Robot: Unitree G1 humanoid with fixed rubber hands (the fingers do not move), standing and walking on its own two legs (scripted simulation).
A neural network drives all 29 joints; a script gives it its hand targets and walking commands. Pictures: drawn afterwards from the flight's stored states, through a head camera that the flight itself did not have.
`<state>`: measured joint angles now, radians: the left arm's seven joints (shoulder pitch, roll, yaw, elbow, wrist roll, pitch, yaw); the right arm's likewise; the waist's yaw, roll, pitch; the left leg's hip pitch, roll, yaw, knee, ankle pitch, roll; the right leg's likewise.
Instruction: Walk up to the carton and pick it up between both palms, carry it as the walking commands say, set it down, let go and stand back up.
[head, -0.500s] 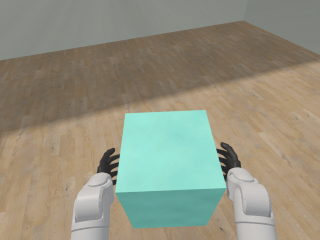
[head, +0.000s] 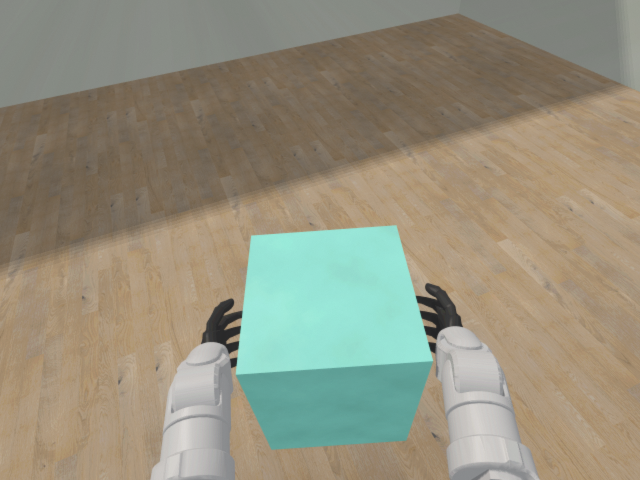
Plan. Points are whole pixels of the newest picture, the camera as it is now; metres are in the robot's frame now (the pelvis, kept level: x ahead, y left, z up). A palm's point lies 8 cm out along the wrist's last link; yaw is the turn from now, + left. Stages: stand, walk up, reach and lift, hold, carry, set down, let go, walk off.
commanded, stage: set down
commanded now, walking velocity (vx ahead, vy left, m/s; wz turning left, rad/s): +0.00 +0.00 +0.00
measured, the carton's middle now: (331, 341) +0.35 +0.01 -0.07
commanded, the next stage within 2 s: none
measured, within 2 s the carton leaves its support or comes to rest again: neither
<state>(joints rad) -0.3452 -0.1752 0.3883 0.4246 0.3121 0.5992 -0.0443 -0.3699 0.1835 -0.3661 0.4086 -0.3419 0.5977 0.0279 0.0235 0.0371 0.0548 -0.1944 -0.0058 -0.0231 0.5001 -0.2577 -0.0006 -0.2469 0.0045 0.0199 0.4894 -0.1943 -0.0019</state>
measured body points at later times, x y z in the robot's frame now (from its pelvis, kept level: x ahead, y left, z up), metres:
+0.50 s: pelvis -0.03 +0.00 -0.04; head +0.12 -0.02 +0.39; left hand +0.32 +0.15 -0.10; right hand +0.33 -0.17 -0.10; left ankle +0.01 +0.12 -0.74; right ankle +0.05 -0.12 -0.74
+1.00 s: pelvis -0.02 +0.00 -0.10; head +0.18 -0.04 +0.30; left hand +0.38 +0.14 -0.17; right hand +0.37 -0.17 -0.18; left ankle +0.01 +0.12 -0.74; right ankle +0.05 -0.12 -0.74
